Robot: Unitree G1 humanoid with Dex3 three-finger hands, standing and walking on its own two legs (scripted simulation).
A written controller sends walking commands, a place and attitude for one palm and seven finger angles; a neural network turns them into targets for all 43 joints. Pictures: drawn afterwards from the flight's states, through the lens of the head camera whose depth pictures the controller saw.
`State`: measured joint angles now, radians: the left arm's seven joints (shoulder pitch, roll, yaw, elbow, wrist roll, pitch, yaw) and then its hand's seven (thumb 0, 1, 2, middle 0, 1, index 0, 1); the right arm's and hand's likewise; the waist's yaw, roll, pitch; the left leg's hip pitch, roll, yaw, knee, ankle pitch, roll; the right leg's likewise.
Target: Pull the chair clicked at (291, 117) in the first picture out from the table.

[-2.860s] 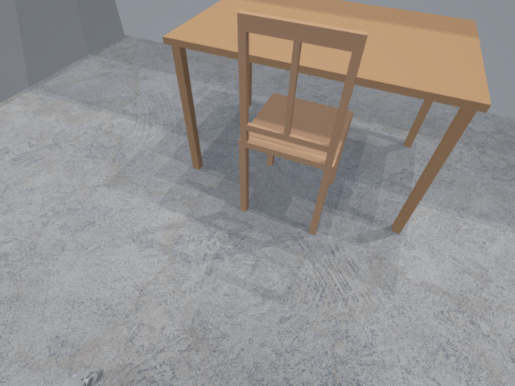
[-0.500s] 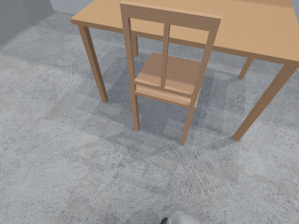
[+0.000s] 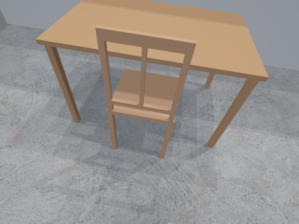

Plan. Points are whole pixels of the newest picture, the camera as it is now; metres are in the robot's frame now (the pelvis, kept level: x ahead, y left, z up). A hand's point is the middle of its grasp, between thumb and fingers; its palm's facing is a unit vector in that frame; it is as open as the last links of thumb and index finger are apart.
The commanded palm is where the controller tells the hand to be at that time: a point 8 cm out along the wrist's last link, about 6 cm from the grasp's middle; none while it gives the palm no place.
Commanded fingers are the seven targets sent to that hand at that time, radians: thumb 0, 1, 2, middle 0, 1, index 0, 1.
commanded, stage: take the last steps up to it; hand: left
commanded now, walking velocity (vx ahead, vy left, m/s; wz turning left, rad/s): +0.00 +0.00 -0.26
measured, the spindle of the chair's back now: (142, 79) +0.72 +0.08 -0.07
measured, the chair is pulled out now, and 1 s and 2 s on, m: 0.00 0.00 0.00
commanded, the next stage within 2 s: come to a stop and stand still in 0.80 s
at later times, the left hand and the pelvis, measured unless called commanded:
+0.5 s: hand out of the picture +0.09 +0.13 -0.17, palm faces -0.05 -0.98 -0.18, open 7.3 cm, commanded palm none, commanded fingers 0.00 0.90 0.90 -0.20 -0.30 -0.20 -0.30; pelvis +0.08 -0.04 +0.00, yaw -5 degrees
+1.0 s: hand (116, 182) +0.28 +0.13 -0.17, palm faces -0.08 -0.98 -0.20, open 7.3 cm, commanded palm none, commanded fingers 0.00 0.90 0.90 -0.20 -0.30 -0.20 -0.30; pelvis +0.22 -0.05 +0.00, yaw -7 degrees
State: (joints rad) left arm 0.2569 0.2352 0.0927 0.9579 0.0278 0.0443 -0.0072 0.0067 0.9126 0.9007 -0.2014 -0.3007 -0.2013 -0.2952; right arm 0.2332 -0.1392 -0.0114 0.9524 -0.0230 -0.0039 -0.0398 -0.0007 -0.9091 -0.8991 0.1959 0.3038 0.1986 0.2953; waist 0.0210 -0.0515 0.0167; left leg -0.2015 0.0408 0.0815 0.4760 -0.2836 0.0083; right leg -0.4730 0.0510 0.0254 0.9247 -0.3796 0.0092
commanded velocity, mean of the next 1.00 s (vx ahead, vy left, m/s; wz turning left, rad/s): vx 0.16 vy -0.03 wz -0.05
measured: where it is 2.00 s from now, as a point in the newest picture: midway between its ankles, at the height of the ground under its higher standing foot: outside the picture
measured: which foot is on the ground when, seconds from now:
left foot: down 0.00-0.26, up 0.28-0.64, down 0.66-1.00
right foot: up 0.00-0.24, down 0.26-0.68, up 0.70-1.00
